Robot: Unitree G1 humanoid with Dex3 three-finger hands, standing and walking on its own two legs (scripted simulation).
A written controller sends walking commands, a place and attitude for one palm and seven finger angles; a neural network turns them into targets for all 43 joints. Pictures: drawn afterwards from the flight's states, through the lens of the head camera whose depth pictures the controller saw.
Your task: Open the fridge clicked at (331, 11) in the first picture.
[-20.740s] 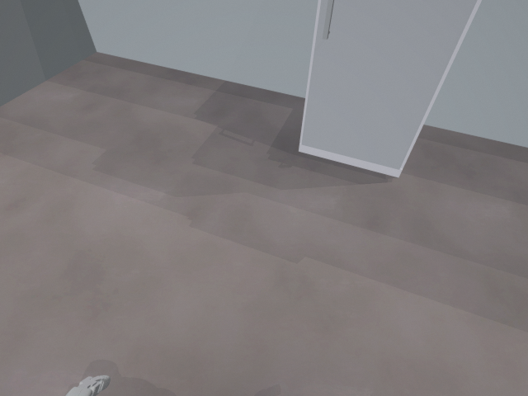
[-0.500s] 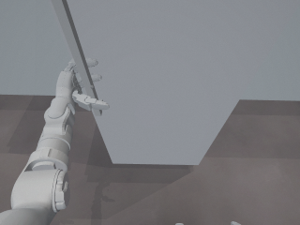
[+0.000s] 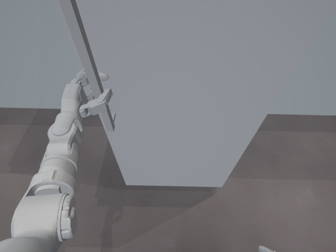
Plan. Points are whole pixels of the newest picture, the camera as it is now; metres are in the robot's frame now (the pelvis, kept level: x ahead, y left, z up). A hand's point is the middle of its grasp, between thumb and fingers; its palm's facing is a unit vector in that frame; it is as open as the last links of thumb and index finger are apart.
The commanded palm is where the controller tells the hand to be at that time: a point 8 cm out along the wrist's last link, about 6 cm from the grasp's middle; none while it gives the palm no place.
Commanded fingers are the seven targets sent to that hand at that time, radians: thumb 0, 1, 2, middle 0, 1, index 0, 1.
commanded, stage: grip the handle and tug to test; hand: left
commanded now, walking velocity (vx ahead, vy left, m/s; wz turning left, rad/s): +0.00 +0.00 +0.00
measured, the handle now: (92, 61) +0.50 +0.18 +0.19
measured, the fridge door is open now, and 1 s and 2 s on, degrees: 0 2 31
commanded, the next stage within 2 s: pull the door a little, standing still in 0.78 s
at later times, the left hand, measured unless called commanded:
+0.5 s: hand (103, 100) +0.44 +0.16 +0.12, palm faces -0.05 -1.00 +0.00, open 5.5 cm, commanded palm +0.41 +0.21 +0.12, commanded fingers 0.00 0.90 0.90 -0.45 -1.40 -0.45 -1.40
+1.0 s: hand (103, 106) +0.42 +0.16 +0.12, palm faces -0.04 -1.00 +0.00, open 5.6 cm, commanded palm +0.38 +0.21 +0.12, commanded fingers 0.00 0.90 0.90 -0.45 -1.40 -0.45 -1.40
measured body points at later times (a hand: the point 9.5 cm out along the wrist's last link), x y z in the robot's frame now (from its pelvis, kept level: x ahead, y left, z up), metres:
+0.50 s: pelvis -0.01 +0.00 +0.00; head +0.04 -0.01 +0.45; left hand +0.44 +0.21 +0.12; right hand +0.06 -0.26 -0.12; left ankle -0.02 +0.10 -0.72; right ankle +0.03 -0.11 -0.72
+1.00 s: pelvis +0.02 +0.00 +0.01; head +0.05 +0.00 +0.45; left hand +0.42 +0.21 +0.12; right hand +0.13 -0.25 -0.10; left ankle -0.02 +0.10 -0.72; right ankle +0.03 -0.11 -0.72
